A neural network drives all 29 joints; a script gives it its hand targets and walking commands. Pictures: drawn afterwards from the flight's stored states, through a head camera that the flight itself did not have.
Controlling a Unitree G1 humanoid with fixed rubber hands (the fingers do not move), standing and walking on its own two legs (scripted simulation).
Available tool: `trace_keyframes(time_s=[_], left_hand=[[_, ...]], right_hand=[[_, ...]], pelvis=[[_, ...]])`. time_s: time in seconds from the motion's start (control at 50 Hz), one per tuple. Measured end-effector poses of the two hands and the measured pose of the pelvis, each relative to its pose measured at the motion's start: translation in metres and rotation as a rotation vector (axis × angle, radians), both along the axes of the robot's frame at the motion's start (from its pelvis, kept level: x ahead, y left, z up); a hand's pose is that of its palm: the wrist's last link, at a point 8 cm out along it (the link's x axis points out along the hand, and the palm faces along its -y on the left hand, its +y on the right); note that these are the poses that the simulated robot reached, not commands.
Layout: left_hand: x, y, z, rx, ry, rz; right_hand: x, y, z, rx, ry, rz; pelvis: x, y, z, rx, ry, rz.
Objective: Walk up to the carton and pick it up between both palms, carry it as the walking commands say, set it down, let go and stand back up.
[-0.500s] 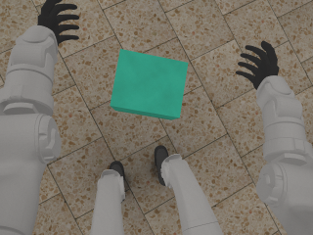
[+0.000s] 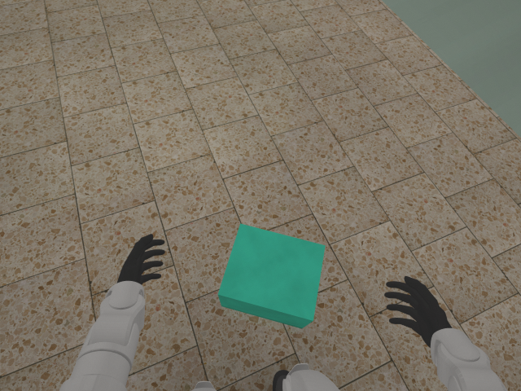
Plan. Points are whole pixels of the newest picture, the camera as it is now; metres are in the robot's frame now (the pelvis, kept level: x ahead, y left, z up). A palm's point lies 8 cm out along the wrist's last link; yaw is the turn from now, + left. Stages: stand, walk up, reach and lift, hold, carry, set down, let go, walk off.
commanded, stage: let go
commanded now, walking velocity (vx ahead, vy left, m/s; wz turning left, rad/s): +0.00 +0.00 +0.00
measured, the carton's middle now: (271, 277) +0.45 -0.09 -0.64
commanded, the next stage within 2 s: stand in 0.80 s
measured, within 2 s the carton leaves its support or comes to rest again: neither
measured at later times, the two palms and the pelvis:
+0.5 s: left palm (58, 362) +0.21 +0.27 -0.04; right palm (397, 364) +0.16 -0.19 -0.04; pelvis +0.03 +0.06 +0.03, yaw -5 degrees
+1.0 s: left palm out of the picture +0.12 +0.26 -0.06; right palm out of the picture +0.11 -0.27 -0.07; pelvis +0.03 +0.01 +0.02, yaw -6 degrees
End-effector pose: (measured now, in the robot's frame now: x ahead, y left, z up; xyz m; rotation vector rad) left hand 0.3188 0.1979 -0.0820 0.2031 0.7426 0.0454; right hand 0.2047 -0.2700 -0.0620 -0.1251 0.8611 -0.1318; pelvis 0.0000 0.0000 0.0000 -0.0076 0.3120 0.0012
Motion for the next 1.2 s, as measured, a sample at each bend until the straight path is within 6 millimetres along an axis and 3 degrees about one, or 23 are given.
trace_keyframes(time_s=[0.1, 0.38, 0.58, 0.7, 0.86, 0.92, 1.02, 1.1, 1.2], left_hand=[[-0.035, 0.015, 0.007, -0.021, 0.043, 0.000], [-0.098, 0.067, 0.033, -0.023, 0.053, -0.023], [-0.112, 0.069, 0.043, -0.007, 0.060, -0.047], [-0.119, 0.063, 0.047, 0.021, 0.035, -0.027], [-0.150, 0.048, 0.041, 0.061, 0.071, -0.007], [-0.173, 0.053, 0.033, 0.114, 0.142, -0.012], [-0.200, 0.063, 0.016, 0.136, 0.264, 0.008], [-0.196, 0.052, 0.008, 0.114, 0.291, 0.005], [-0.175, 0.029, 0.001, 0.077, 0.281, -0.030]], right_hand=[[-0.025, 0.024, 0.003, 0.005, 0.015, -0.024], [-0.042, 0.075, 0.023, -0.037, -0.024, -0.023], [-0.040, 0.083, 0.021, -0.030, -0.001, 0.020], [-0.040, 0.074, 0.023, -0.050, 0.010, 0.034], [-0.046, 0.052, 0.016, -0.068, -0.011, 0.038], [-0.061, 0.028, 0.006, -0.106, -0.028, 0.021], [-0.103, -0.003, -0.014, -0.144, 0.075, -0.044], [-0.121, -0.014, -0.022, -0.144, 0.146, -0.094], [-0.119, -0.015, -0.028, -0.132, 0.162, -0.135]], pelvis=[[0.013, 0.014, 0.010, -0.005, -0.086, -0.015], [0.034, 0.052, 0.029, -0.026, -0.306, -0.069], [0.027, 0.054, 0.032, -0.028, -0.334, -0.076], [0.025, 0.039, 0.033, -0.022, -0.346, -0.069], [0.021, 0.017, 0.030, -0.014, -0.339, -0.079], [0.026, 0.012, 0.028, -0.017, -0.286, -0.085], [0.035, 0.004, 0.024, -0.023, -0.245, -0.106], [0.048, -0.003, 0.022, -0.020, -0.220, -0.120], [0.060, -0.007, 0.021, -0.019, -0.205, -0.138]])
